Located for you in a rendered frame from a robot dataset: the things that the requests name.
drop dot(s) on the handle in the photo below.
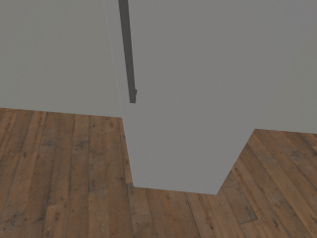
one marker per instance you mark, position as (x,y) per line
(127,44)

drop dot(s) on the fridge door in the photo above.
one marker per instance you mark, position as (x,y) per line
(205,72)

